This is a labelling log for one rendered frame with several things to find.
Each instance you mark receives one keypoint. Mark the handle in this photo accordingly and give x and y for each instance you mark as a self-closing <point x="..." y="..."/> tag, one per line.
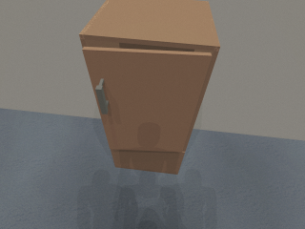
<point x="103" y="103"/>

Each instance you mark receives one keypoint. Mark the cupboard door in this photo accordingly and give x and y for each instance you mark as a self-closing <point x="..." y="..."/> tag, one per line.
<point x="152" y="95"/>

